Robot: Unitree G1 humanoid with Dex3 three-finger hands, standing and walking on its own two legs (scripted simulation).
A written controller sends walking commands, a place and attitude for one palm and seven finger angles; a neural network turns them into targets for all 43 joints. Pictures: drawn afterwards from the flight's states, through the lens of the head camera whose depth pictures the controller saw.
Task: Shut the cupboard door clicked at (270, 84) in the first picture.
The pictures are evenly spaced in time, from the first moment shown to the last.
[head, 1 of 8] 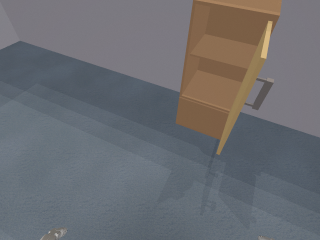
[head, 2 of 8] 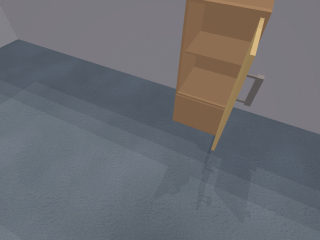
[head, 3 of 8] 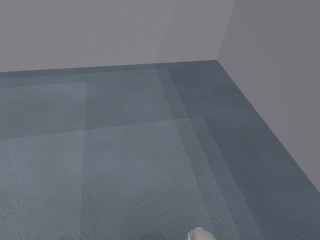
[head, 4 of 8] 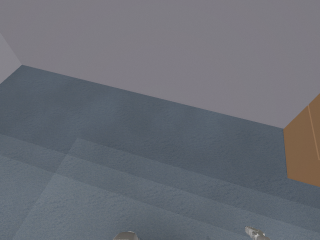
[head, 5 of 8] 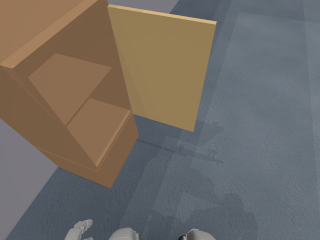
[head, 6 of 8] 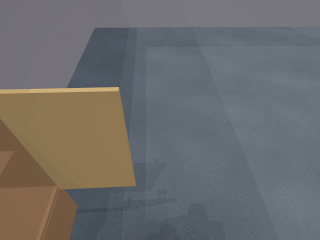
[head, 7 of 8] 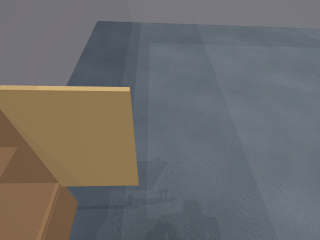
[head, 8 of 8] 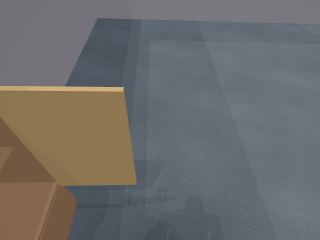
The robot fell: no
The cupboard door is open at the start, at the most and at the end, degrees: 90 90 90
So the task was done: no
